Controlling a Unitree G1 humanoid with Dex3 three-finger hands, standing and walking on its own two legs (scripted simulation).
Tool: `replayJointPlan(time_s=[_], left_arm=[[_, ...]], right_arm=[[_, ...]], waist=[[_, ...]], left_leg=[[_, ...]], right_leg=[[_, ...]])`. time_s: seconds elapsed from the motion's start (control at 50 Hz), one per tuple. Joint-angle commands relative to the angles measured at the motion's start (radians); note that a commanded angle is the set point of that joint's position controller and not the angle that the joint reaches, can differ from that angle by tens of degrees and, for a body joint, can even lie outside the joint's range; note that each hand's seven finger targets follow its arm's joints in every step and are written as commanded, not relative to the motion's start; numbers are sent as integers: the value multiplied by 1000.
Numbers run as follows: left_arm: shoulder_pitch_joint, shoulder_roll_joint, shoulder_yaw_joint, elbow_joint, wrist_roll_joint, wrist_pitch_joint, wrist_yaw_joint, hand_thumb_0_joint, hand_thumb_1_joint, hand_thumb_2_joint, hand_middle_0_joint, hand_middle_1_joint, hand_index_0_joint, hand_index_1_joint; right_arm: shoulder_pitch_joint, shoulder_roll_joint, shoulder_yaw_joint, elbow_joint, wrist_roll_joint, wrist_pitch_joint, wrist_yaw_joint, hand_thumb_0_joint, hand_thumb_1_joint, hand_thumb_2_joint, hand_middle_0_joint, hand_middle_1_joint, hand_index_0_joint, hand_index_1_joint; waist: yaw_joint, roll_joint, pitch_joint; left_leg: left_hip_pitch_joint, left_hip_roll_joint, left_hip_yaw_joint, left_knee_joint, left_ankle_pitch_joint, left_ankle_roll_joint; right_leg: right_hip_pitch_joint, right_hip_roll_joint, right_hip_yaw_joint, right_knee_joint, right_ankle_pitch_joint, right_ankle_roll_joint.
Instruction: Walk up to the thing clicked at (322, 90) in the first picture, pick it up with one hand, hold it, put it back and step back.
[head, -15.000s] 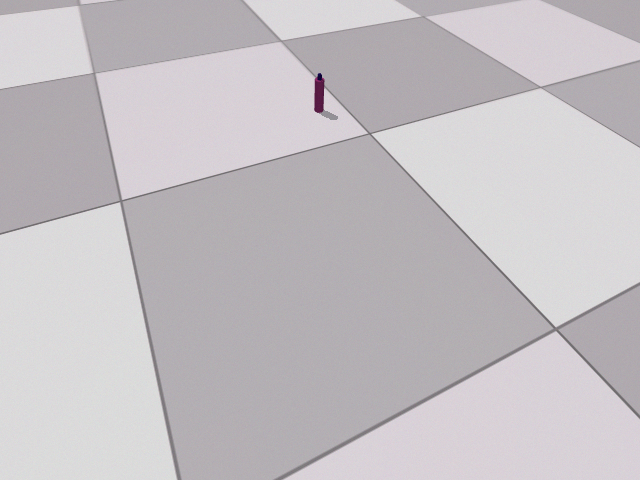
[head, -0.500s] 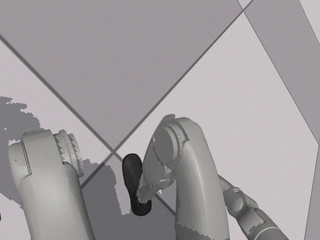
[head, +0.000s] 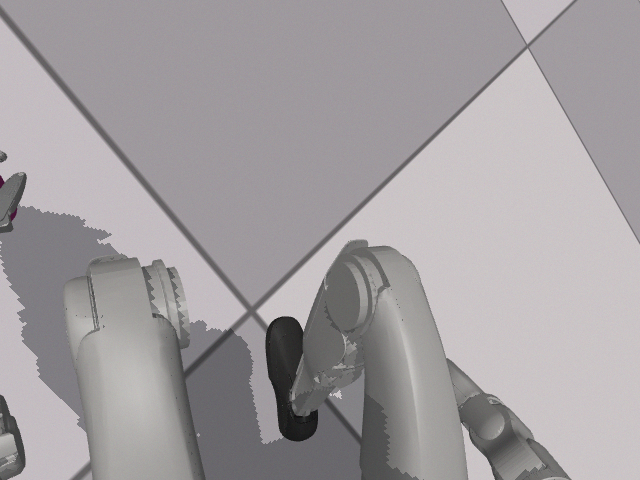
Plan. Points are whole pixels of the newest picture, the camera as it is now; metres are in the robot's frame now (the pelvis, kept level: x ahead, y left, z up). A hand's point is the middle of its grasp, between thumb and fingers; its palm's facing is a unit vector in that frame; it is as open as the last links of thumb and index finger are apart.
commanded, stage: settle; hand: left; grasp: from the side
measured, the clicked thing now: out of the picture +0.40 +0.32 -0.14
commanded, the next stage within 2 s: lift in 1.48 s
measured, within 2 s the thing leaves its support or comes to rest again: neither
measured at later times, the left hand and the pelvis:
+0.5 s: hand out of the picture +0.39 +0.32 -0.02, palm faces +0.34 -0.94 -0.06, open 7.4 cm; pelvis +0.01 -0.01 +0.03, yaw +6 degrees
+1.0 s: hand out of the picture +0.40 +0.31 +0.03, palm faces +0.35 -0.94 -0.04, open 7.4 cm; pelvis +0.02 -0.02 +0.06, yaw +9 degrees
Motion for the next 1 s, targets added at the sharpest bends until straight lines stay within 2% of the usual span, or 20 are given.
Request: replayJointPlan(time_s=[0.0,0.06,0.16,0.18,0.2,0.24,0.34,0.4,0.42,0.44,0.46,0.48,0.54,0.58,0.6,0.62,0.64,0.84,0.88,0.98], left_arm=[[-262,154,-12,-303,-26,-50,-18,0,551,1324,-1328,-1395,-1316,-1415],[-249,112,-38,-342,-37,-3,-42,0,525,1310,-1317,-1388,-1307,-1406],[-254,76,-25,-403,-54,63,-49,0,501,1277,-1286,-1357,-1280,-1372],[-258,44,-54,-415,-54,71,-56,0,513,1274,-1284,-1354,-1278,-1368],[-247,57,-34,-414,-54,84,-58,0,491,1278,-1295,-1363,-1287,-1380],[-280,34,-47,-442,-62,99,-66,0,506,1278,-1298,-1363,-1290,-1380],[-288,31,-29,-445,-71,130,-95,0,472,1263,-1285,-1350,-1278,-1367],[-280,58,6,-481,-79,144,-105,0,446,1273,-1310,-1371,-1300,-1391],[-250,39,0,-442,-80,156,-112,0,438,1279,-1315,-1373,-1304,-1394],[-303,25,-10,-503,-89,158,-123,0,455,1285,-1312,-1373,-1300,-1394],[-275,35,14,-466,-92,167,-125,0,452,1286,-1304,-1373,-1292,-1394],[-277,17,-4,-482,-94,173,-136,0,454,1283,-1309,-1377,-1300,-1396],[-271,42,26,-491,-88,194,-145,0,422,1270,-1309,-1365,-1298,-1386],[-236,-18,2,-446,-92,215,-152,0,438,1277,-1322,-1371,-1310,-1392],[-306,11,25,-539,-96,208,-151,0,431,1283,-1320,-1374,-1309,-1396],[-277,21,35,-518,-94,216,-149,0,424,1273,-1317,-1366,-1305,-1387],[-286,6,17,-520,-88,221,-152,0,420,1270,-1316,-1367,-1306,-1386],[-288,-4,48,-483,-80,240,-153,0,402,1301,-1338,-1384,-1324,-1409],[-321,-30,25,-515,-83,236,-157,0,404,1303,-1330,-1373,-1314,-1399],[-323,-26,38,-504,-82,237,-158,0,413,1319,-1351,-1399,-1338,-1423]], right_arm=[[82,-325,-162,-27,32,0,-25,0,-895,-900,200,300,200,300],[113,-306,-192,-25,60,3,-27,0,-892,-898,200,300,200,300],[147,-280,-239,-27,104,4,-32,0,-879,-895,200,300,200,300],[149,-274,-249,-23,112,5,-34,0,-881,-894,200,300,200,300],[148,-266,-259,-21,123,4,-37,0,-884,-896,200,300,200,300],[167,-255,-272,-16,135,1,-41,0,-879,-894,200,300,200,300],[194,-228,-302,0,161,-1,-55,0,-882,-895,200,300,200,300],[201,-217,-321,-4,176,-3,-64,0,-887,-897,200,300,200,300],[202,-200,-316,-12,181,-3,-63,0,-888,-897,200,300,200,300],[207,-208,-331,-11,182,-6,-67,0,-887,-897,200,300,200,300],[216,-196,-327,-3,191,-8,-68,0,-887,-898,200,300,200,300],[219,-199,-339,-1,192,-10,-72,0,-888,-897,200,300,200,300],[238,-191,-347,1,204,-13,-77,0,-889,-898,200,300,200,300],[240,-177,-349,-2,210,-17,-79,0,-889,-898,200,300,200,300],[255,-180,-358,-1,211,-18,-81,0,-889,-898,200,300,200,300],[252,-176,-361,4,214,-19,-84,0,-888,-898,200,300,200,300],[255,-175,-366,0,216,-21,-86,0,-888,-897,200,300,200,300],[272,-153,-390,10,223,-42,-97,0,-892,-899,200,300,200,300],[270,-147,-392,10,223,-46,-98,0,-891,-899,200,300,200,300],[280,-144,-399,13,223,-53,-102,0,-894,-899,200,300,200,300]], waist=[[-47,611,-678],[-32,596,-710],[0,559,-741],[2,557,-739],[19,539,-747],[11,529,-771],[26,481,-818],[62,473,-882],[60,444,-889],[50,443,-906],[62,423,-909],[63,424,-908],[77,439,-939],[75,404,-941],[76,412,-975],[95,420,-984],[83,431,-963],[94,364,-975],[90,382,-967],[97,369,-993]], left_leg=[[467,27,80,-404,141,-38],[450,18,98,-415,121,-29],[434,6,114,-456,68,-19],[432,4,115,-472,57,-19],[422,1,122,-474,37,-14],[422,-3,138,-473,52,-11],[417,-14,175,-472,95,-1],[433,-18,194,-487,99,1],[417,-21,204,-485,91,5],[409,-23,212,-482,93,9],[404,-24,218,-486,97,9],[406,-25,224,-487,110,10],[444,-22,226,-507,163,5],[445,-23,229,-509,172,6],[461,-22,230,-507,187,6],[470,-23,237,-514,192,5],[469,-24,237,-524,183,5],[470,-25,257,-549,174,13],[475,-27,262,-564,158,13],[498,-27,264,-577,171,12]], right_leg=[[213,44,-34,-142,168,-70],[203,41,-18,-157,151,-72],[169,29,2,-176,101,-76],[162,25,5,-177,91,-76],[153,26,13,-187,72,-78],[168,23,26,-196,82,-78],[189,18,56,-221,96,-78],[220,14,73,-233,81,-79],[233,16,79,-247,71,-78],[256,15,83,-258,79,-75],[260,14,89,-263,76,-75],[268,12,94,-269,87,-74],[271,6,100,-265,117,-78],[279,6,105,-275,121,-78],[289,4,107,-280,138,-78],[292,3,115,-281,136,-79],[276,2,115,-286,127,-81],[324,-2,141,-339,113,-77],[323,-4,146,-351,99,-78],[342,-5,150,-362,106,-77]])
